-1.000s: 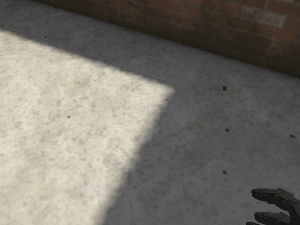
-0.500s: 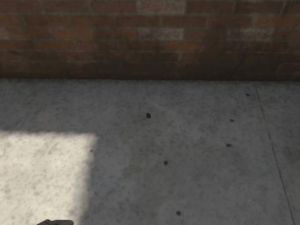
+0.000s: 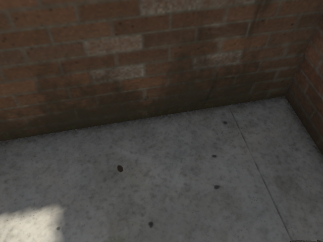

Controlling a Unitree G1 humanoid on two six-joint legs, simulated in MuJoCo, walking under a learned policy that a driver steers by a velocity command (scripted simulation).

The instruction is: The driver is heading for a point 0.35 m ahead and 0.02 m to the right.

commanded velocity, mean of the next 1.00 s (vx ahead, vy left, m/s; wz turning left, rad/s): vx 0.02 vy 0.00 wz -0.20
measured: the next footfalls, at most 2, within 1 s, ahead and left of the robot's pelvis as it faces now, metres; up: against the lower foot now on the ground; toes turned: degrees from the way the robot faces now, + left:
right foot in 0.38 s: +0.03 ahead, -0.13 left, +0.00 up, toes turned -15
left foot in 0.78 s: +0.08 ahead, +0.09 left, +0.00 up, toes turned -13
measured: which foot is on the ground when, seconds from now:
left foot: down 0.00-0.38, up 0.40-0.76, down 0.78-1.00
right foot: up 0.00-0.36, down 0.38-0.82, up 0.84-1.00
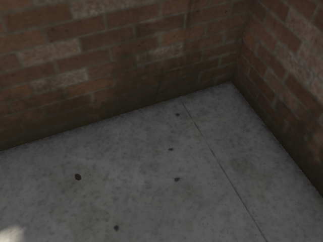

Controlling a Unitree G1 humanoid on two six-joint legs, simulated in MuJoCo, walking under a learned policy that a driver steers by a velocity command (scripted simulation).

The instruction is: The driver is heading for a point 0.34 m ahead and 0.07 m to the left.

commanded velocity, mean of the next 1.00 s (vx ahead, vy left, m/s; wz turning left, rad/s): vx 0.00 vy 0.00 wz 0.43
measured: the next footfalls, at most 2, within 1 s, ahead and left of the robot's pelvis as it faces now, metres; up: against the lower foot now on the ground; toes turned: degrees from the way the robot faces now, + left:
right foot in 0.10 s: +0.04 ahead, -0.12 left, +0.00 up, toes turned +7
left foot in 0.56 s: -0.01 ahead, +0.13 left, +0.00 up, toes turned +23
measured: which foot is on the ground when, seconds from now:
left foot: down 0.00-0.08, up 0.10-0.54, down 0.56-1.00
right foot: up 0.00-0.08, down 0.10-0.58, up 0.60-0.96, down 0.98-1.00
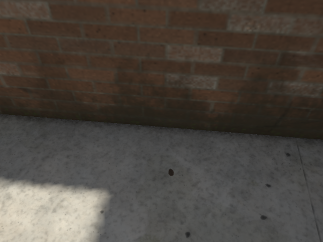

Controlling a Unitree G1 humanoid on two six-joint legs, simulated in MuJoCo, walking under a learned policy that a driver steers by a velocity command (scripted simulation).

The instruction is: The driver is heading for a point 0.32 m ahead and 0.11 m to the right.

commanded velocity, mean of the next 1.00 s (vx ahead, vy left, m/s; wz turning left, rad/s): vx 0.20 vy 0.00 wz -0.32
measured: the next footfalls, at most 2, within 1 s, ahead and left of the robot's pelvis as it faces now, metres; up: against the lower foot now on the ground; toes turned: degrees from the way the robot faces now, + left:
right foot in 0.58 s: +0.25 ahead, -0.24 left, +0.00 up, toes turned -21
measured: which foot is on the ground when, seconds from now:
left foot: down 0.00-0.58, up 0.60-1.00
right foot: down 0.00-0.18, up 0.20-0.56, down 0.58-1.00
